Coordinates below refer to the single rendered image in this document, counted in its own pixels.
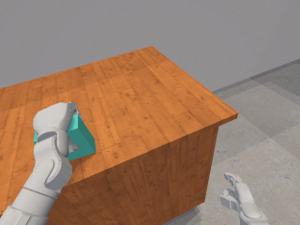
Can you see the robot left forearm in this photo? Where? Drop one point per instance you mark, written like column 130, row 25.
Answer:
column 51, row 173

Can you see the sponge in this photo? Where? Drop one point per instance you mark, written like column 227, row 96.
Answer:
column 79, row 134

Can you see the table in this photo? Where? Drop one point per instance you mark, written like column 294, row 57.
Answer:
column 155, row 129

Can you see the robot left hand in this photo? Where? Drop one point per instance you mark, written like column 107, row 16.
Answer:
column 58, row 116

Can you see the robot right hand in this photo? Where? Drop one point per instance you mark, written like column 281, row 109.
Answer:
column 241, row 193

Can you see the robot right forearm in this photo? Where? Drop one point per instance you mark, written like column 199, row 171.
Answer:
column 251, row 214

